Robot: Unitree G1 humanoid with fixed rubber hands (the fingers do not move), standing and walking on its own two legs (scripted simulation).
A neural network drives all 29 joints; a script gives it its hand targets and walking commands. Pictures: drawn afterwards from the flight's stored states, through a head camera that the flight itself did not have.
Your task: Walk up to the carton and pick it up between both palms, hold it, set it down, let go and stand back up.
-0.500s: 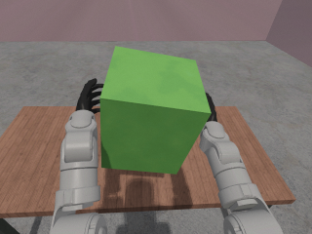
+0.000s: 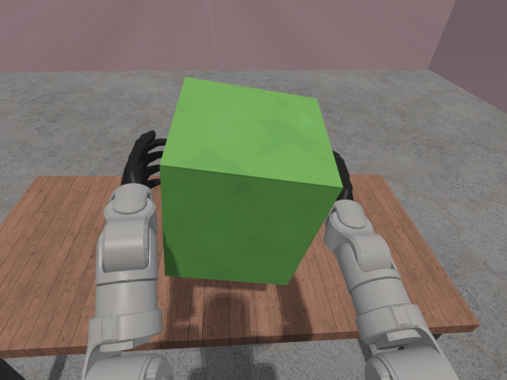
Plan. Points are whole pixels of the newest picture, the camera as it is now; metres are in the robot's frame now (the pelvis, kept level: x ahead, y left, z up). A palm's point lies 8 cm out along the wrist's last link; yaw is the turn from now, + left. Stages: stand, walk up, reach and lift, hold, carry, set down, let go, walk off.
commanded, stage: hold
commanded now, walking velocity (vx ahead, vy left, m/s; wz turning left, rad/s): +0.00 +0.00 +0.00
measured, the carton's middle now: (239, 188) +0.40 +0.00 +0.16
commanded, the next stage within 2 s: none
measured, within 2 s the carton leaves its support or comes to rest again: neither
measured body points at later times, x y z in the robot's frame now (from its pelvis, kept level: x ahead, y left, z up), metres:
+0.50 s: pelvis +0.00 +0.00 +0.00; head -0.04 +0.02 +0.45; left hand +0.37 +0.15 +0.19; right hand +0.37 -0.15 +0.16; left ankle +0.01 +0.12 -0.75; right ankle +0.03 -0.11 -0.75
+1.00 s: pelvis +0.00 +0.00 +0.00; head -0.03 +0.02 +0.45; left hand +0.38 +0.15 +0.19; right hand +0.37 -0.15 +0.16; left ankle +0.01 +0.12 -0.75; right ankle +0.03 -0.11 -0.75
